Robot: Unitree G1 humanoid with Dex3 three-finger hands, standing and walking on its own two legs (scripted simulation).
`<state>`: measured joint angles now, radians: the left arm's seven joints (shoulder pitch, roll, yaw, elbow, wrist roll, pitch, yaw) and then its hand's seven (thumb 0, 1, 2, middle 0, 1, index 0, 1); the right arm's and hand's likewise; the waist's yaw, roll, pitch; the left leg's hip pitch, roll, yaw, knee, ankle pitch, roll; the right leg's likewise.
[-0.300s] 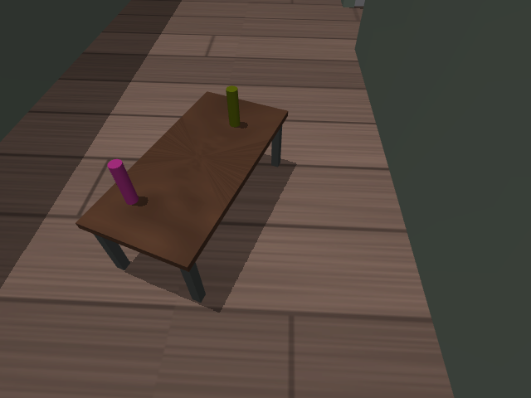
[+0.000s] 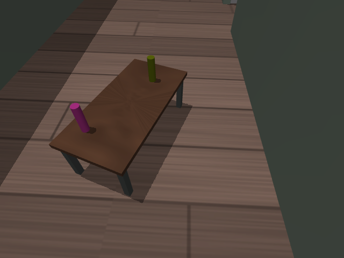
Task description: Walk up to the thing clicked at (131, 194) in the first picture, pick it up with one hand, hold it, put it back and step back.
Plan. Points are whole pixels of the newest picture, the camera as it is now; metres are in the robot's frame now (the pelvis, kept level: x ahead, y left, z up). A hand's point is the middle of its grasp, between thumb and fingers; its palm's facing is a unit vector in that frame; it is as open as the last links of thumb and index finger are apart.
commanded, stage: stand
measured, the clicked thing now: (80, 118) +0.84 +0.52 -0.35
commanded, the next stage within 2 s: walk up in 0.82 s
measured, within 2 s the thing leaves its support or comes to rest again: neither
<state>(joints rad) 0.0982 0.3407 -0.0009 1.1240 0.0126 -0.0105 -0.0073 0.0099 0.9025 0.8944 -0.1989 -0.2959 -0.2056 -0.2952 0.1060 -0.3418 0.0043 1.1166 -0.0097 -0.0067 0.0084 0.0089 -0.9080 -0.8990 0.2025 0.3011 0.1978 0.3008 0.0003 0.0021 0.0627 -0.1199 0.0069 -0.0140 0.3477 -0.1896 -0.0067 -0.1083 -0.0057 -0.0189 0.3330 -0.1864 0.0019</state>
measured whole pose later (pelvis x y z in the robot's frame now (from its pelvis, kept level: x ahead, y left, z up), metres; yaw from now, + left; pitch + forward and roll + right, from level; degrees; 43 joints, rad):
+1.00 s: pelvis +0.00 +0.03 -0.01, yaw +8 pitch -2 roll -2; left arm 0.17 0.38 0.08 1.00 0.04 -0.04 0.04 0.01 0.90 0.89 -0.20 -0.30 -0.21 -0.30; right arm 0.20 -0.42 -0.08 0.95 -0.08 0.09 0.12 0.01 -0.91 -0.90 0.20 0.30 0.20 0.30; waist -0.01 0.04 0.08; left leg -0.43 0.06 -0.02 0.91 -0.39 0.00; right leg -0.10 -0.06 -0.14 0.40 -0.26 0.02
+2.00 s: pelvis +0.12 +0.33 -0.04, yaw +34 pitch -3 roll -1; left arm 0.33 0.46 0.06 0.86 0.02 -0.03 0.03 0.01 0.90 0.89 -0.20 -0.30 -0.21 -0.30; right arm 0.22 -0.43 -0.10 0.79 -0.02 0.01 0.08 0.01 -0.91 -0.90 0.20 0.30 0.20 0.30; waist 0.02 0.02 0.14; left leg -0.39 0.03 -0.02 0.79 -0.36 0.00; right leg -0.33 -0.20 -0.05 1.06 -0.54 -0.02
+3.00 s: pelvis +0.13 +0.31 -0.04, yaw +34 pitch -4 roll -3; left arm 0.21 0.40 0.06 0.93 0.03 0.01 -0.02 0.01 0.90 0.89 -0.20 -0.30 -0.20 -0.29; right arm 0.19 -0.43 -0.05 0.88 -0.03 0.00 -0.01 0.01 -0.90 -0.90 0.21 0.30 0.20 0.30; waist -0.01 0.04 0.15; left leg -0.38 0.12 -0.03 0.82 -0.41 0.01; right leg -0.25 0.03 0.02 0.69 -0.37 0.02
